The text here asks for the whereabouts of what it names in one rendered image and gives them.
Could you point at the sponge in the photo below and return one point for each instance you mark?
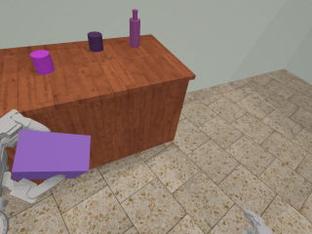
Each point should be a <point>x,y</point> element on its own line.
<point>42,155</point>

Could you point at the left robot forearm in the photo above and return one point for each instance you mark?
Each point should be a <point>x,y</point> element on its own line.
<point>4,221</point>

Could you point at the table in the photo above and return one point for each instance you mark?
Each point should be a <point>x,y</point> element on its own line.
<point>127,99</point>

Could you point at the left robot hand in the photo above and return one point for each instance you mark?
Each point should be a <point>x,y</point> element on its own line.
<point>25,189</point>

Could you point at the right robot hand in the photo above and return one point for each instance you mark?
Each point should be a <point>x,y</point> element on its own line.
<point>257,223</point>

